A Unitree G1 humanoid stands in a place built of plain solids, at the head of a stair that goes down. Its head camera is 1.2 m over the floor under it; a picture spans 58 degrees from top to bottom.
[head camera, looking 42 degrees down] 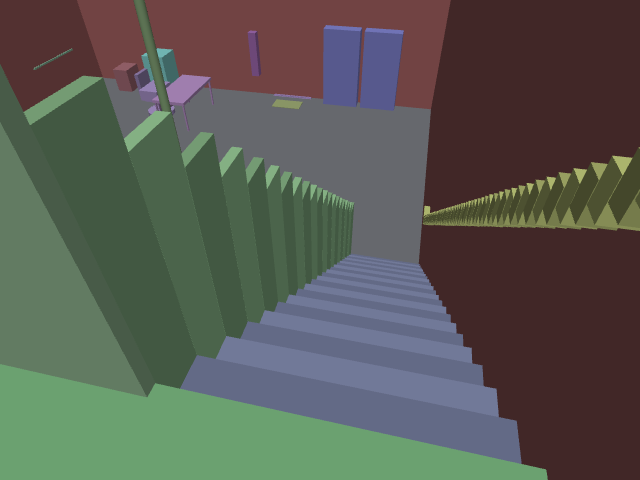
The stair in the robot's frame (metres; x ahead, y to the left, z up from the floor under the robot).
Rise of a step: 0.18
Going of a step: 0.22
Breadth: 1.12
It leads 13 degrees to the right of straight ahead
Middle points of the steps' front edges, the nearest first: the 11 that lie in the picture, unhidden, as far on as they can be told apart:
0.56 -0.05 0.00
0.78 -0.09 -0.17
0.99 -0.14 -0.35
1.20 -0.19 -0.53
1.41 -0.24 -0.71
1.62 -0.28 -0.88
1.83 -0.33 -1.06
2.05 -0.38 -1.24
2.26 -0.43 -1.41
2.47 -0.48 -1.59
2.68 -0.52 -1.77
